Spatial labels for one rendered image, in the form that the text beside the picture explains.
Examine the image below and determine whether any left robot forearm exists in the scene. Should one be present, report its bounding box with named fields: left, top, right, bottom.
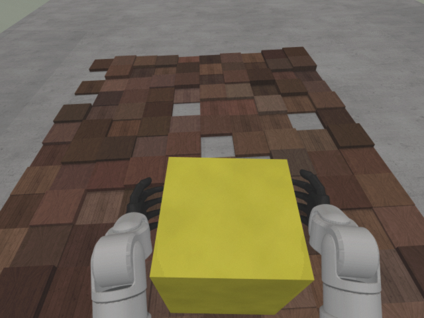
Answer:
left=91, top=212, right=152, bottom=318

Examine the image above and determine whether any right robot forearm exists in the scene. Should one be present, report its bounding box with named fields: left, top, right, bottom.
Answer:
left=308, top=204, right=382, bottom=318

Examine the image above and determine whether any carton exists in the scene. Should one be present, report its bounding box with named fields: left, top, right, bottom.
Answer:
left=150, top=157, right=314, bottom=315

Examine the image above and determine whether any robot left hand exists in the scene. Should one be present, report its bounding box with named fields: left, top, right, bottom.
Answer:
left=126, top=177, right=164, bottom=231

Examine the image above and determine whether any robot right hand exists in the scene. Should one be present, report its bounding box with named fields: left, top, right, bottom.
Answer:
left=291, top=169, right=330, bottom=226

